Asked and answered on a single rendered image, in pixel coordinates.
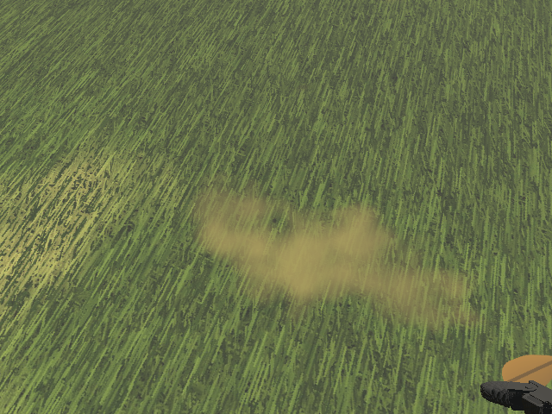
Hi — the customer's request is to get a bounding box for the robot right hand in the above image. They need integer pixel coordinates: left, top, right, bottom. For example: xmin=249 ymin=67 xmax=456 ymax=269
xmin=480 ymin=380 xmax=552 ymax=414

